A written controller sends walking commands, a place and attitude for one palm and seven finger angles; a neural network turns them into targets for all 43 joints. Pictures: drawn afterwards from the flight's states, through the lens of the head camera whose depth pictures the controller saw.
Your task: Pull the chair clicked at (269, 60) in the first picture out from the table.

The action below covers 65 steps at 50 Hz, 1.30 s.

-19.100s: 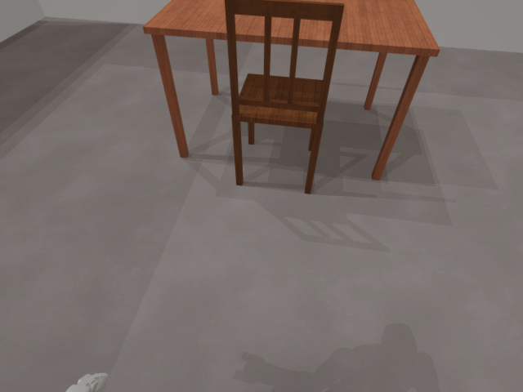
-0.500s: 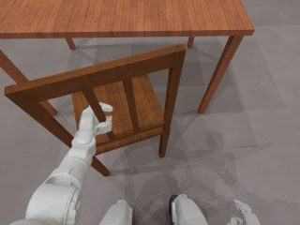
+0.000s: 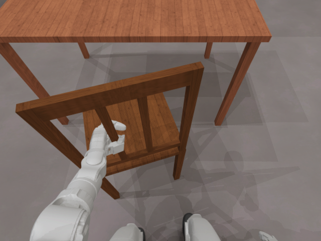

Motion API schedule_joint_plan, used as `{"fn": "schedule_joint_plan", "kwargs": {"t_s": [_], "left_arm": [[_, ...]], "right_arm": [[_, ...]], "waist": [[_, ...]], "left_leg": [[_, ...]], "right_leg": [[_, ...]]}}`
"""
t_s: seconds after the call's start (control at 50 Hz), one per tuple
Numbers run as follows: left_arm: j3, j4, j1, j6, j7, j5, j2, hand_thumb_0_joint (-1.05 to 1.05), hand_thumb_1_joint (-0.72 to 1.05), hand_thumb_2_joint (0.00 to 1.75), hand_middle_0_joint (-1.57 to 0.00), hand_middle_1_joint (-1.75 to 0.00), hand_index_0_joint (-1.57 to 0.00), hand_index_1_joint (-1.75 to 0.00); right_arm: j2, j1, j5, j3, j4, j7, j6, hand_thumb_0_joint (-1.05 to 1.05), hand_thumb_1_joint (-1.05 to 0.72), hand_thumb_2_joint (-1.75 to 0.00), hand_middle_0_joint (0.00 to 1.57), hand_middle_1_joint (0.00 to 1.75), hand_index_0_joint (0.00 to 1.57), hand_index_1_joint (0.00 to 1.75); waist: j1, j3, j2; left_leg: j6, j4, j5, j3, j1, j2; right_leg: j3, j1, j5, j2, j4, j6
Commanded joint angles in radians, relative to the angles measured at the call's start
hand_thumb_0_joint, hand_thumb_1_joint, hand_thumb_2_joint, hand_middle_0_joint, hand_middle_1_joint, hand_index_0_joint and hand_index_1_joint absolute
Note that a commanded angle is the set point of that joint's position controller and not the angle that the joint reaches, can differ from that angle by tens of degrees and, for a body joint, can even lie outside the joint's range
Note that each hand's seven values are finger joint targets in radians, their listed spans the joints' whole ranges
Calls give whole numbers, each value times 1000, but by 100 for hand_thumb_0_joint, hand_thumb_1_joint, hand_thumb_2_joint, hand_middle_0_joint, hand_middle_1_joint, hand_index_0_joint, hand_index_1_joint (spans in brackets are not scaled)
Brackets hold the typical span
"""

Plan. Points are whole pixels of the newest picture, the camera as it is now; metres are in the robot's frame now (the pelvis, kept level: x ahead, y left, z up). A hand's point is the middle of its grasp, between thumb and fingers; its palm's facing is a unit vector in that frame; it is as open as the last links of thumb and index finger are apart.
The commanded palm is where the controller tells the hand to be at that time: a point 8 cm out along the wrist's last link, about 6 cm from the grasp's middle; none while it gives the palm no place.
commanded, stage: step backward, pulling the chair out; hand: left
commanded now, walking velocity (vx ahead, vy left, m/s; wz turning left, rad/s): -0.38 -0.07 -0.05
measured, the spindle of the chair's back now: (114, 137) +0.40 +0.14 -0.06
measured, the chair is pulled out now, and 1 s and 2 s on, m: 0.29 0.34 0.55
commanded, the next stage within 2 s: stop walking, hand still on the chair in 1.84 s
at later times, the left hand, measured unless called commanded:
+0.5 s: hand (119, 146) +0.36 +0.12 -0.05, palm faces -0.01 -0.98 -0.21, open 5.4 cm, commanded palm +0.38 +0.17 -0.05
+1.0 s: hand (115, 160) +0.32 +0.13 -0.05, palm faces -0.05 -0.98 -0.21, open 5.4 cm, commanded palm +0.32 +0.17 -0.05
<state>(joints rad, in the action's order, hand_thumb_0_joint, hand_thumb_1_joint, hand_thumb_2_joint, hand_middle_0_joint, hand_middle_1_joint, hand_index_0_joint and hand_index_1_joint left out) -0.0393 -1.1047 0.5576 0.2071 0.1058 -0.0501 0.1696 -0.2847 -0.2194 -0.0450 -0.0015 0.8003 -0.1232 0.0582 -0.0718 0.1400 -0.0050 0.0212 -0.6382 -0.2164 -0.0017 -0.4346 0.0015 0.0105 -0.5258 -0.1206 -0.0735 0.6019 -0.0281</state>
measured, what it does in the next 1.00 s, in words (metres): steps on the spot: left foot, then right foot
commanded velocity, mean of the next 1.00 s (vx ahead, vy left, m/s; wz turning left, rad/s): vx -0.38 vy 0.01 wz -0.04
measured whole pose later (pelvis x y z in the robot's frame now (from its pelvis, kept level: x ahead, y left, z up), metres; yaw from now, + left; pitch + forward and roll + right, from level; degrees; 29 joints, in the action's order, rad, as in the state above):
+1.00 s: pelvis -0.06 +0.01 +0.01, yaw -2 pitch +4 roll +0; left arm -0.01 -1.02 0.57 0.17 0.09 -0.03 0.19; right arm -0.22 -0.21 -0.02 0.00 0.70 -0.10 -0.01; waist -0.04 0.16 0.00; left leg 0.03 -0.61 -0.28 0.06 -0.39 0.07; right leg 0.04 -0.39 -0.30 -0.04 0.67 0.00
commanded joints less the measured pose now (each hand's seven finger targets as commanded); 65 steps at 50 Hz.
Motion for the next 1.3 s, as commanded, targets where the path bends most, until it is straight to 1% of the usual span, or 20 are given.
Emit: {"fn": "schedule_joint_plan", "kwargs": {"t_s": [0.0, 0.08, 0.12, 0.18, 0.24, 0.3, 0.38, 0.44, 0.5, 0.56, 0.62, 0.7, 0.76, 0.82, 0.9, 1.0, 1.02, 1.06, 1.16, 1.28], "left_arm": [[20, 245, 364, 68, 3, 11, 158, 0, 90, 90, -50, -145, -50, -145], [-21, 237, 355, 69, 3, 12, 209, 0, 90, 90, -50, -145, -50, -145], [-1, 237, 362, 68, 2, 21, 208, 0, 90, 90, -50, -145, -50, -145], [-23, 199, 301, 55, 7, 23, 263, 0, 90, 90, -50, -145, -50, -145], [-36, 168, 293, 52, 12, 26, 262, 0, 90, 90, -50, -145, -50, -145], [-47, 167, 304, 50, 10, 24, 259, 0, 90, 90, -50, -145, -50, -145], [-12, 234, 370, 59, 3, 19, 199, 0, 90, 90, -50, -145, -50, -145], [27, 276, 434, 60, -6, 16, 140, 0, 90, 90, -50, -145, -50, -145], [5, 220, 382, 68, 0, 28, 175, 0, 90, 90, -50, -145, -50, -145], [-35, 187, 359, 67, 9, 27, 247, 0, 90, 90, -50, -145, -50, -145], [-32, 186, 351, 31, 2, 29, 255, 0, 90, 90, -50, -145, -50, -145], [-39, 207, 347, -12, 7, 24, 248, 0, 90, 90, -50, -145, -50, -145], [4, 258, 372, -21, 5, 17, 181, 0, 90, 90, -50, -145, -50, -145], [35, 312, 386, -5, -9, 23, 130, 0, 90, 90, -50, -145, -50, -145], [14, 321, 355, 24, -8, 31, 125, 0, 90, 90, -50, -145, -50, -145], [7, 256, 381, 92, -5, 56, 156, 0, 90, 90, -50, -145, -50, -145], [6, 263, 397, 103, -3, 61, 180, 0, 90, 90, -50, -145, -50, -145], [-74, 209, 379, 93, 14, 50, 279, 0, 90, 90, -50, -145, -50, -145], [-86, 198, 340, 51, 11, 50, 271, 0, 90, 90, -50, -145, -50, -145], [-27, 249, 320, 27, 9, 24, 207, 0, 90, 90, -50, -145, -50, -145]], "right_arm": [[-119, -17, 1, 41, -126, -9, 29, 0, -90, -90, 20, 30, 20, 30], [-125, -61, 3, 53, -104, -22, 33, 0, -90, -90, 20, 30, 20, 30], [-114, -54, 1, 55, -113, -22, 31, 0, -90, -90, 20, 30, 20, 30], [-118, -64, 1, 57, -102, -12, 28, 0, -90, -90, 20, 30, 20, 30], [-99, -74, -1, 41, -76, 0, 29, 0, -90, -90, 20, 30, 20, 30], [-108, -87, 0, 24, -55, -1, 30, 0, -90, -90, 20, 30, 20, 30], [-131, -22, 6, 36, -110, -18, 17, 0, -90, -90, 20, 30, 20, 30], [-110, -36, 8, 36, -124, -12, 19, 0, -90, -90, 20, 30, 20, 30], [-120, -89, 10, 53, -82, -11, 17, 0, -90, -90, 20, 30, 20, 30], [-125, -85, 1, 69, -66, -19, 15, 0, -90, -90, 20, 30, 20, 30], [-110, -34, -3, 47, -80, -15, 13, 0, -90, -90, 20, 30, 20, 30], [-123, -38, 0, 43, -70, -30, -9, 0, -90, -90, 20, 30, 20, 30], [-141, -39, -3, 63, -111, -35, -35, 0, -90, -90, 20, 30, 20, 30], [-117, 0, 17, 51, -168, -20, -63, 0, -90, -90, 20, 30, 20, 30], [-103, -7, 29, 55, -181, 11, -63, 0, -90, -90, 20, 30, 20, 30], [-108, -75, 31, 61, -110, 34, -28, 0, -90, -90, 20, 30, 20, 30], [-100, -88, 27, 54, -103, 29, -29, 0, -90, -90, 20, 30, 20, 30], [-111, -51, 13, 73, -102, -2, -17, 0, -90, -90, 20, 30, 20, 30], [-94, 2, 16, 37, -90, -8, -1, 0, -90, -90, 20, 30, 20, 30], [-144, -34, 10, 67, -125, -21, -33, 0, -90, -90, 20, 30, 20, 30]], "waist": [[64, -413, -185], [43, -464, -81], [35, -465, -29], [54, -362, 84], [49, -446, 211], [29, -468, 180], [62, -434, -235], [59, -405, -183], [32, -482, -66], [27, -560, 152], [58, -533, 107], [40, -569, 116], [24, -588, 72], [32, -526, -177], [51, -432, -250], [25, -492, -151], [11, -529, -86], [21, -578, 173], [52, -503, 112], [32, -523, 53]], "left_leg": [[-92, 247, -101, -204, 3, 251], [-68, 100, 170, -138, 71, 216], [-20, 39, 47, -63, 19, 141], [3, -92, -365, -31, 63, 29], [11, -212, -299, -9, 127, -11], [1, 42, -213, -22, 182, 17], [-93, 238, 173, -199, 98, 259], [-105, 176, 251, -181, 103, 289], [-23, -8, 527, -104, 203, 219], [49, -162, -22, -38, 114, 77], [34, -169, -302, -96, 14, 60], [33, 63, -94, -51, 103, 73], [6, 133, 347, -41, 262, 156], [-49, 184, 462, -97, 223, 251], [-122, 191, 542, -134, 210, 336], [-51, -37, 732, -82, 401, 276], [-14, -61, 625, -17, 333, 225], [42, -186, -90, 11, 80, 81], [37, -94, -238, -68, 13, 66], [-29, 144, 539, -89, 311, 211]], "right_leg": [[-11, 254, -261, 13, 128, 23], [-46, 315, 17, -2, 52, 22], [-133, 327, 96, -96, -4, 59], [-271, 73, -441, -200, -283, 111], [-273, 148, -359, -273, -354, 118], [-143, 206, -168, -220, -242, 74], [10, 221, -109, -6, 171, 10], [-7, 225, -178, 9, 152, 29], [-89, 330, 444, -79, -1, 58], [-264, 447, 711, -268, -89, 160], [-259, 492, 723, -335, -101, 173], [-162, 541, 739, -275, -44, 110], [-71, 447, 591, -171, -24, 43], [13, 348, 197, -47, 127, 12], [17, 238, -293, 16, 211, 34], [-33, 313, 249, -37, -126, 54], [-73, 431, 557, -88, -135, 68], [-209, 644, 1062, -241, -92, 142], [-147, 600, 861, -280, -77, 143], [-32, 426, 511, -98, -36, 23]]}}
